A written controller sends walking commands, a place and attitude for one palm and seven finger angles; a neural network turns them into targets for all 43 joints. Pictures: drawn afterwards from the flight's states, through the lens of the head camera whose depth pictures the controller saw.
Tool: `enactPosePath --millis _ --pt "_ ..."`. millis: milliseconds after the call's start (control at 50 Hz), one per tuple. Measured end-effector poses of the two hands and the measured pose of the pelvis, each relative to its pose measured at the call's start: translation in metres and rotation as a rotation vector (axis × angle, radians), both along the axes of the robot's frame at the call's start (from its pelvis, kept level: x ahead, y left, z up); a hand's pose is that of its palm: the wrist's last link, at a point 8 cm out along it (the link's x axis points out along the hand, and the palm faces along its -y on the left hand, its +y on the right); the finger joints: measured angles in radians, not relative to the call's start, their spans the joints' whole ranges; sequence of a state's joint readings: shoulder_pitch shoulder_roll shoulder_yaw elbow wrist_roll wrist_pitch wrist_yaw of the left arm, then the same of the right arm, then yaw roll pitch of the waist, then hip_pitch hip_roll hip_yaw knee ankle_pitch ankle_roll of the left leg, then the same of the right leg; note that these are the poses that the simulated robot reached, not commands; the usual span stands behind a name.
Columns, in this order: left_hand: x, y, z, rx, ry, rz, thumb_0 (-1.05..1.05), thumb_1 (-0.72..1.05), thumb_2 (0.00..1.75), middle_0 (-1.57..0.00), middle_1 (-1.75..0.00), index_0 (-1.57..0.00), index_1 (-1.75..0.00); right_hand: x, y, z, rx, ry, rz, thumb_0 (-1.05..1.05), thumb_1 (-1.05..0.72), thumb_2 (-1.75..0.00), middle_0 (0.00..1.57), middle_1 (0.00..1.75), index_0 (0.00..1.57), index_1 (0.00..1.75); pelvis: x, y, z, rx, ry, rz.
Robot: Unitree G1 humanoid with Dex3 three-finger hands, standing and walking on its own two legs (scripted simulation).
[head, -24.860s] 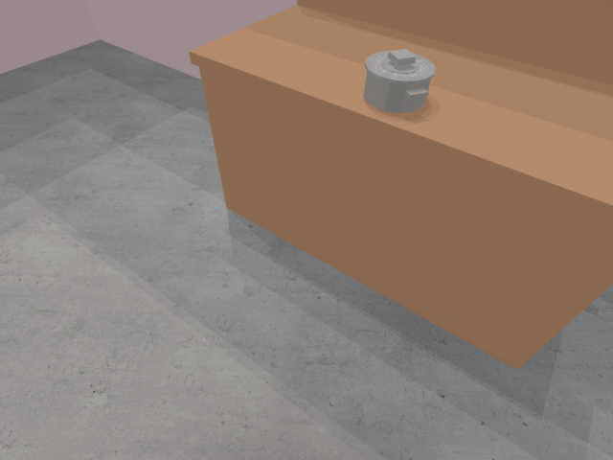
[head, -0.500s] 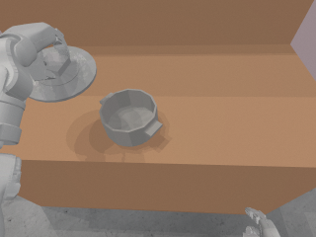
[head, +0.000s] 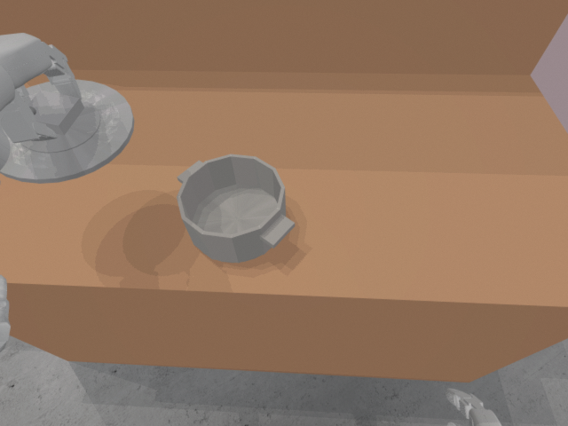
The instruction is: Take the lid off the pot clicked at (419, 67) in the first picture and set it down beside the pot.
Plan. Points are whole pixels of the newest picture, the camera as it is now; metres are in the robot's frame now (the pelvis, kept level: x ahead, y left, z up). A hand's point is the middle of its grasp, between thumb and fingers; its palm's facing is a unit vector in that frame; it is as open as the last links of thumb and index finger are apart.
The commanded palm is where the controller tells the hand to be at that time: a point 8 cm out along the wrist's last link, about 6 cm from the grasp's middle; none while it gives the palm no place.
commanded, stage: move the lid sideways beside the pot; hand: left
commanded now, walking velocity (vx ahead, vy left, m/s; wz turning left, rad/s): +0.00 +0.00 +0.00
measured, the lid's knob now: (52, 112) +0.45 +0.31 +0.20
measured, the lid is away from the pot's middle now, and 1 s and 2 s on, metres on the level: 0.21 0.23 0.21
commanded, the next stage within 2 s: lower the lid onto the table in 0.26 s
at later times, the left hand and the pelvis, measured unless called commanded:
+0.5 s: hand (24, 112) +0.43 +0.32 +0.21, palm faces -0.26 -0.08 -0.96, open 8.8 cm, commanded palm +0.42 +0.33 +0.29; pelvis +0.00 +0.00 +0.00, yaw +0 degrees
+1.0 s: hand (37, 137) +0.43 +0.34 +0.17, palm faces -0.32 -0.13 -0.94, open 8.8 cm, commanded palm +0.43 +0.35 +0.26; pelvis +0.01 +0.00 +0.00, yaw +0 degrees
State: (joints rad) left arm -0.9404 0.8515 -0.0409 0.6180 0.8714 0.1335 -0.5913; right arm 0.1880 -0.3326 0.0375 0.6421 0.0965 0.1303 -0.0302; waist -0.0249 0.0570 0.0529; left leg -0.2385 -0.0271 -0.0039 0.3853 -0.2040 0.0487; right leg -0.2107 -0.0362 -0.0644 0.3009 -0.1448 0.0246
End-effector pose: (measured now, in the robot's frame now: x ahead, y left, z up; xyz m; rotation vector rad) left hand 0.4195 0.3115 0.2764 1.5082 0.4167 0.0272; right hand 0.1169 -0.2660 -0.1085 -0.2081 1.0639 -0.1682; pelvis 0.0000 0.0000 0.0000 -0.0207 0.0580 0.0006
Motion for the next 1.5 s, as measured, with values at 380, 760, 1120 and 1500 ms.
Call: enactPosePath --millis 380,760,1120,1500 --pt "0.001 0.014 0.001 -0.004 -0.002 0.014 -0.04 0.06 0.93 -0.82 -0.97 -0.61 -0.85 -0.002 0.001 -0.004 0.005 0.035 -0.004 0.00 -0.91 -0.90 0.20 0.30 0.20 0.30 0.004 0.001 0.000 -0.004 0.010 0.005" --pt "0.014 0.008 -0.024 -0.033 0.047 0.008 -0.04 0.06 0.93 -0.82 -0.97 -0.61 -0.85 -0.013 -0.005 -0.001 -0.011 0.034 -0.030 0.00 -0.91 -0.90 0.20 0.30 0.21 0.30 0.005 0.000 -0.001 -0.004 0.013 -0.002" --pt "0.011 0.034 -0.060 -0.066 0.127 0.046 -0.03 0.07 0.93 -0.82 -0.97 -0.61 -0.85 -0.026 -0.008 -0.001 -0.041 0.089 -0.057 0.00 -0.91 -0.90 0.20 0.30 0.20 0.30 0.008 0.003 -0.002 -0.011 0.021 -0.003" --pt "0.014 0.022 -0.077 -0.048 0.138 -0.067 -0.03 0.07 0.93 -0.82 -0.97 -0.60 -0.85 -0.018 0.007 -0.004 -0.020 0.074 -0.040 0.00 -0.91 -0.90 0.20 0.30 0.21 0.30 0.009 0.013 -0.002 -0.012 0.032 0.000"
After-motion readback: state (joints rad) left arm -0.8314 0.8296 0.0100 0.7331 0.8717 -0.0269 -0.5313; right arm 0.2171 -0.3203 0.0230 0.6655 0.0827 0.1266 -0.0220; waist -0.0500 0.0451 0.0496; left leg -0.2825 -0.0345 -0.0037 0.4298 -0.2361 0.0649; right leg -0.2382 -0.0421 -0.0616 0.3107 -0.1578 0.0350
